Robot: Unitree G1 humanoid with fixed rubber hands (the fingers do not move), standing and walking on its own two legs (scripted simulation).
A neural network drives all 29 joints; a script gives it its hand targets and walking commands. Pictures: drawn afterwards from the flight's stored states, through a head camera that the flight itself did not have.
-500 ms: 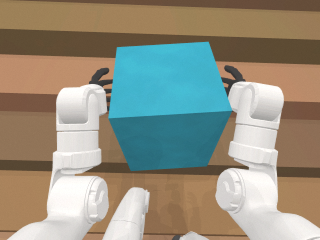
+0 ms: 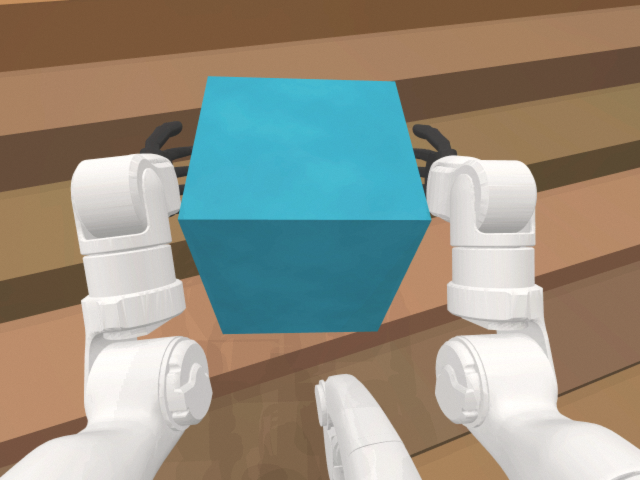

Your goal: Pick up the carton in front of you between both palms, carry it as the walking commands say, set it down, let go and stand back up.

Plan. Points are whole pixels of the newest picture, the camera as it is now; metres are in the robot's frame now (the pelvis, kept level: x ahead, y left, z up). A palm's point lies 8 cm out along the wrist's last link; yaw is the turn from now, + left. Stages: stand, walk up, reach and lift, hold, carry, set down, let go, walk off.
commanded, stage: carry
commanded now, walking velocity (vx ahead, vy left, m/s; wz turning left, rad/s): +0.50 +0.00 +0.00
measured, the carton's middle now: (302, 217) +0.40 -0.05 +0.11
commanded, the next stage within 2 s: none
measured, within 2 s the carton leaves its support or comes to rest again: neither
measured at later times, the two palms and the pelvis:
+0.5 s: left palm out of the picture +0.68 +0.16 +0.36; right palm out of the picture +0.73 -0.14 +0.36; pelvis +0.31 -0.04 +0.16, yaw +2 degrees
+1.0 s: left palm out of the picture +1.02 +0.14 +0.52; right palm out of the picture +0.99 -0.16 +0.53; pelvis +0.62 +0.01 +0.33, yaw +1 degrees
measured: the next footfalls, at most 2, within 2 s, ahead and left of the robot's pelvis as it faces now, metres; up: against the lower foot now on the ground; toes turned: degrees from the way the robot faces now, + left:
right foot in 0.16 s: +0.34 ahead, -0.15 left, +0.16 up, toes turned -6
left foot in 0.62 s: +0.58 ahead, +0.12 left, +0.32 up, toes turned +8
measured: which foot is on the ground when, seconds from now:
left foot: down 0.00-0.20, up 0.22-0.60, down 0.62-1.00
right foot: up 0.00-0.14, down 0.16-0.68, up 0.70-1.00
